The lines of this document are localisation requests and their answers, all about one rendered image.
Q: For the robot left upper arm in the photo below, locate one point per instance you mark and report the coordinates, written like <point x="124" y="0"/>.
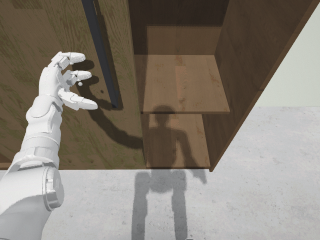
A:
<point x="27" y="199"/>

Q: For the left robot hand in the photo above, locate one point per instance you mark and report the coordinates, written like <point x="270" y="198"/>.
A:
<point x="51" y="81"/>

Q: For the handle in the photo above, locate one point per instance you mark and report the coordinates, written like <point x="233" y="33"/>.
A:
<point x="94" y="27"/>

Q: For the wardrobe door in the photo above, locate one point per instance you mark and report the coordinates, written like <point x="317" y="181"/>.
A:
<point x="4" y="159"/>
<point x="32" y="32"/>

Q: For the left robot forearm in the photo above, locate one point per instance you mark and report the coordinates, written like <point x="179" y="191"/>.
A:
<point x="42" y="139"/>

